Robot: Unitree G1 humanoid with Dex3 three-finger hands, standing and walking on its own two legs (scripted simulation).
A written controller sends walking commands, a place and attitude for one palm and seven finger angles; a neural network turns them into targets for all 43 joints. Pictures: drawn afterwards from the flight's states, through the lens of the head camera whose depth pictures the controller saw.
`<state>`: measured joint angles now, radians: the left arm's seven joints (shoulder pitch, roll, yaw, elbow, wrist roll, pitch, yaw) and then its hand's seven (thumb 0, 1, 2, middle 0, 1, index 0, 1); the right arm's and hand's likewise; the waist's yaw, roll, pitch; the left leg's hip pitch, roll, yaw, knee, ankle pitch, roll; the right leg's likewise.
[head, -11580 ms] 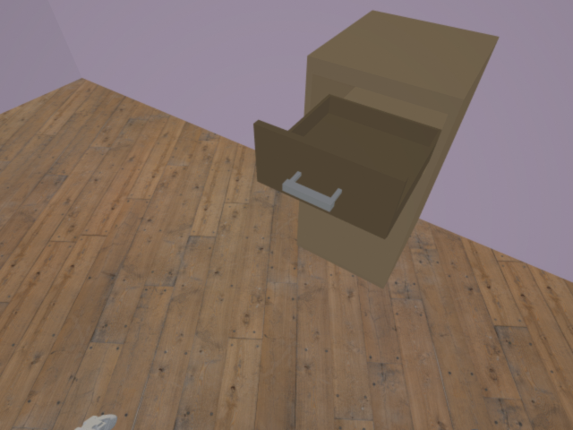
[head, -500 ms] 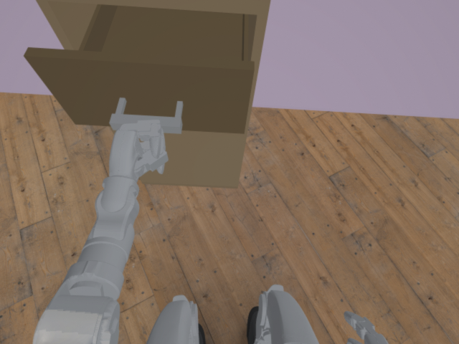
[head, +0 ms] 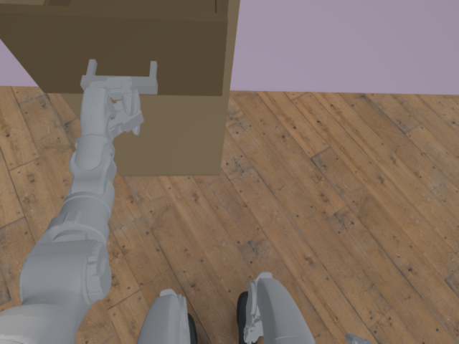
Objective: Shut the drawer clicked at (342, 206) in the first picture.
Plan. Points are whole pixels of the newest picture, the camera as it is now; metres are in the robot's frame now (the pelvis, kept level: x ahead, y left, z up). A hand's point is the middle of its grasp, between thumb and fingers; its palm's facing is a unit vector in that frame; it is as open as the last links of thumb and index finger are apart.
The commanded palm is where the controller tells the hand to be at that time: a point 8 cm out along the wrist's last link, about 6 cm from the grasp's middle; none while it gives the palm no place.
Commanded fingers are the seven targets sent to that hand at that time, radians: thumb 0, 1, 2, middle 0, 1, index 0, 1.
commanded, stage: push the drawer shut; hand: left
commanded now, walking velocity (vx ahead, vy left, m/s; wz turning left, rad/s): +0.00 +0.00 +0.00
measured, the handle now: (122, 75) +0.57 +0.15 +0.04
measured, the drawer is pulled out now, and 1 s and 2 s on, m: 0.07 0.00 0.00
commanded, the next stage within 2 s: pull the fist back off the drawer in 0.80 s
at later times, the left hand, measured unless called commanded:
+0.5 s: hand (142, 83) +0.56 +0.11 +0.04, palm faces -0.05 -1.00 -0.04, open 3.2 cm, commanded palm +0.55 +0.15 +0.04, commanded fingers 0.00 0.90 0.90 -1.40 -1.60 -1.40 -1.60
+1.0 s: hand (141, 78) +0.57 +0.11 +0.03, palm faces -0.05 -1.00 -0.06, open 2.9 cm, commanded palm +0.58 +0.13 +0.04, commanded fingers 0.00 0.90 0.90 -1.40 -1.60 -1.40 -1.60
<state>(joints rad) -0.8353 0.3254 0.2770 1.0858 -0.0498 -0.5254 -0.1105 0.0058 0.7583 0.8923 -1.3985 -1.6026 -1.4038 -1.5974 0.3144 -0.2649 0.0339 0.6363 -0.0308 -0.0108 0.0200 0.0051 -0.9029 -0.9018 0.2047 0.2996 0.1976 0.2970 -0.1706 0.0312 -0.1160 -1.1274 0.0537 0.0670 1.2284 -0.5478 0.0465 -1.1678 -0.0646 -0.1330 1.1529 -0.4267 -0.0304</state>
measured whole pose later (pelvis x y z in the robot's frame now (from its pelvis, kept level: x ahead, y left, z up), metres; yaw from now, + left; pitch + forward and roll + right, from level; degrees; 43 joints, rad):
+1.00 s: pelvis -0.02 +0.01 -0.02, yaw +0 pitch +31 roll -5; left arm -1.25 0.52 0.27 1.34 0.06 -0.42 -0.04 -0.02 0.68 1.02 -1.40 -1.60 -1.40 -1.60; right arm 0.37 -0.27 0.08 0.65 -0.08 0.01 0.04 0.00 -0.90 -0.90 0.21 0.30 0.20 0.30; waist -0.29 0.04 -0.10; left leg -1.35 0.06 0.01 1.33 -0.53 0.05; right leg -1.34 -0.06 -0.18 1.20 -0.40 -0.03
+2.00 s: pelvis +0.06 +0.01 +0.06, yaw -3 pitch +21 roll -2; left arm -0.32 0.25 0.21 0.51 -0.16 -0.35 -0.11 0.02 0.90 0.90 -1.40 -1.60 -1.40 -1.60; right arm 0.34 -0.25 0.02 0.53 0.02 0.06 0.05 0.00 -0.90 -0.90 0.20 0.30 0.20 0.30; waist -0.07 0.04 -0.15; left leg -0.76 0.03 0.04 0.93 -0.52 0.03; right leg -0.83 0.00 -0.07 0.86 -0.39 -0.01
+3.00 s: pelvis +0.05 +0.01 +0.11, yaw -1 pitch -4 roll -1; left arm 0.54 0.34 0.31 -0.50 -0.06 -0.10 0.10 0.01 0.89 0.90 -1.40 -1.60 -1.41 -1.60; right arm 0.22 -0.24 0.03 0.61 0.00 -0.12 -0.06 0.01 -0.90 -0.90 0.20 0.30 0.20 0.30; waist 0.07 0.08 0.00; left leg -0.04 0.00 0.04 0.44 -0.32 0.03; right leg -0.11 -0.01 -0.07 0.41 -0.22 0.00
